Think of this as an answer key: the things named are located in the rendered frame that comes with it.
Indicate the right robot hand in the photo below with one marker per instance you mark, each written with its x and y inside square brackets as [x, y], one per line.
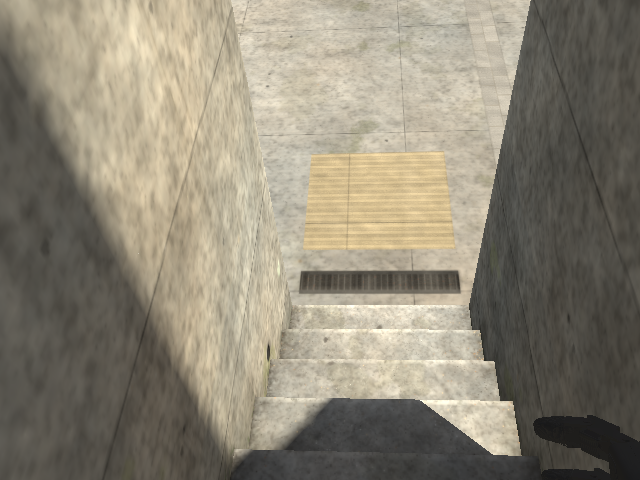
[596, 437]

